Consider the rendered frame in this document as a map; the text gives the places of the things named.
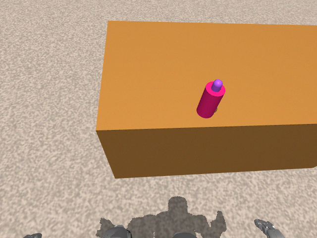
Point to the right robot hand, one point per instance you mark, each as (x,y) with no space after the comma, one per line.
(268,229)

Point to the bottle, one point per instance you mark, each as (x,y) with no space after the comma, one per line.
(210,99)

